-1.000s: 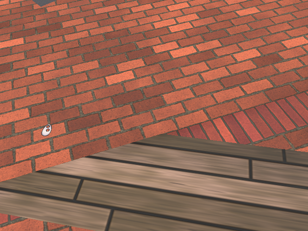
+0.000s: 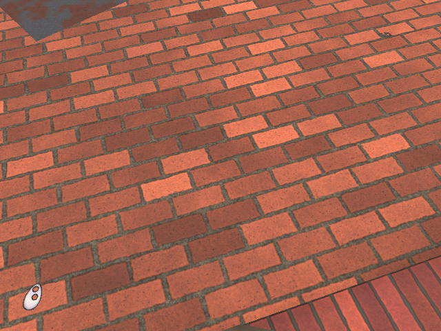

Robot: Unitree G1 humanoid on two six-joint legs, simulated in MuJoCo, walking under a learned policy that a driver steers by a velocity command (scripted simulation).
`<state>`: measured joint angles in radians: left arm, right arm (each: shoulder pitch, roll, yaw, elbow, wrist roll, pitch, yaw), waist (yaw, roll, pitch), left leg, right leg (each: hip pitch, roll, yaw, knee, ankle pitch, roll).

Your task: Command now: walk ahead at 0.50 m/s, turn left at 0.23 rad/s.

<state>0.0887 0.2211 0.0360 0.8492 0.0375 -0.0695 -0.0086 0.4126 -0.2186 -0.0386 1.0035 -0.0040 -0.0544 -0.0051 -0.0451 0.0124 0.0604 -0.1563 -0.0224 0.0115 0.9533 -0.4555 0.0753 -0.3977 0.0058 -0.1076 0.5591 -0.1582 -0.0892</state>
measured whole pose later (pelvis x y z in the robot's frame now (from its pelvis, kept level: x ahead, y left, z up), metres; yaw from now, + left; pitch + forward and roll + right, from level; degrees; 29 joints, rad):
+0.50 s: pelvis +0.25 +0.03 -0.01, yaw +15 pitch +0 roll +0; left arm 0.37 0.22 0.05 0.98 0.02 -0.05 0.03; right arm 0.10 -0.23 -0.06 0.83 -0.03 -0.01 0.03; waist 0.01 -0.01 0.06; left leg -0.40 -0.06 0.11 0.64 -0.29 0.17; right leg -0.06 -0.07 -0.28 0.81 -0.45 -0.02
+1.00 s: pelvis +0.47 +0.08 -0.03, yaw +33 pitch +1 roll +2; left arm 0.04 0.27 0.05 0.75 0.03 -0.03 -0.02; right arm 0.43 -0.29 -0.06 0.86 -0.03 -0.02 -0.05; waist -0.10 -0.05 0.03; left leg -0.10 -0.19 -0.19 0.69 -0.58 0.10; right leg -0.50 -0.02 0.07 0.47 0.27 0.02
